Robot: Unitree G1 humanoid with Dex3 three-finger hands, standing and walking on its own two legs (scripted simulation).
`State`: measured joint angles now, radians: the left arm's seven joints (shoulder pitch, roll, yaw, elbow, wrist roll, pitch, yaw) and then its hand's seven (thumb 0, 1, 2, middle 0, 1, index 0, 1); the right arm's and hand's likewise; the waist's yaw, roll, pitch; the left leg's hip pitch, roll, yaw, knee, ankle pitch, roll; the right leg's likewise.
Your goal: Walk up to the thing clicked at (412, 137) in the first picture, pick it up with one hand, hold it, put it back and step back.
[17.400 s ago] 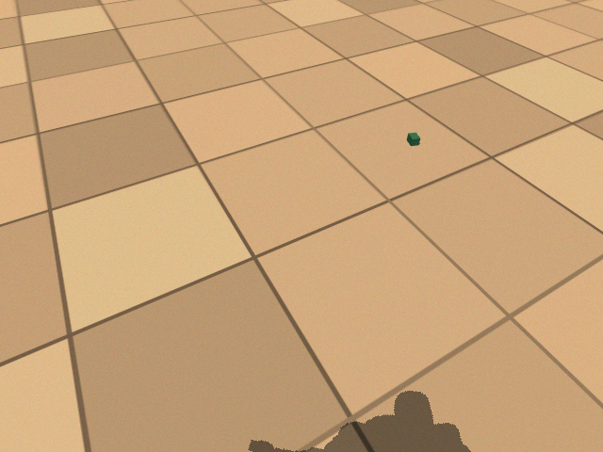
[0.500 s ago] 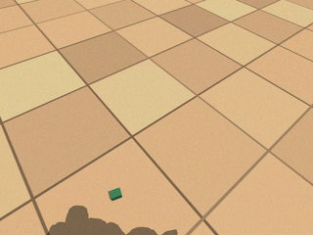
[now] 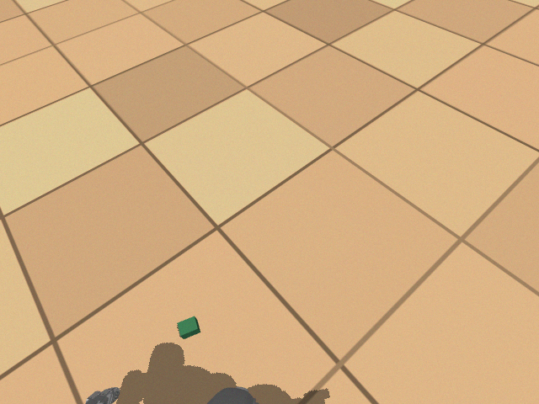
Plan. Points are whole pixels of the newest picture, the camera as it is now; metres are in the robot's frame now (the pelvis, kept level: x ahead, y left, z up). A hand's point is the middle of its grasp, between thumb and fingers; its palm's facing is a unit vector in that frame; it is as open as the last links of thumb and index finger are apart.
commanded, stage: walk up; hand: left
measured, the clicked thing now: (189, 327) +0.43 +0.35 -0.74
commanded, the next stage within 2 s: stand in 1.56 s
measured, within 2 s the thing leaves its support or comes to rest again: neither
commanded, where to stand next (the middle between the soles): +0.03 +0.06 m, yaw +0 degrees
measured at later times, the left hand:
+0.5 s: hand out of the picture +0.02 +0.33 -0.15, palm faces +0.05 -0.92 -0.38, open 7.4 cm
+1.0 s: hand out of the picture +0.03 +0.31 -0.13, palm faces +0.00 -0.94 -0.34, open 7.4 cm
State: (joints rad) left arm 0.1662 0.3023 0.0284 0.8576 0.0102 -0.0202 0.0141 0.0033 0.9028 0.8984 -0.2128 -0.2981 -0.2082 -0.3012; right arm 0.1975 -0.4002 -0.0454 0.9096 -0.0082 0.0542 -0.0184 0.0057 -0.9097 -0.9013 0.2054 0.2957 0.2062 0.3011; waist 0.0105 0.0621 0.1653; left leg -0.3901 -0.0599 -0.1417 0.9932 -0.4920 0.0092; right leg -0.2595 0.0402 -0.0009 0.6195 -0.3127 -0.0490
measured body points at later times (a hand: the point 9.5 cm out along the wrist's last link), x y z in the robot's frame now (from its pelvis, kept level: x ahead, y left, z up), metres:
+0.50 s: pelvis -0.04 +0.05 +0.00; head -0.01 +0.06 +0.44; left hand +0.02 +0.38 -0.13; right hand +0.09 -0.24 -0.12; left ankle -0.03 +0.18 -0.73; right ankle -0.03 -0.08 -0.73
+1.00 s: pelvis -0.05 +0.06 +0.02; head -0.05 +0.05 +0.47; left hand +0.03 +0.36 -0.11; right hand +0.03 -0.24 -0.11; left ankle -0.03 +0.18 -0.73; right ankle -0.03 -0.08 -0.73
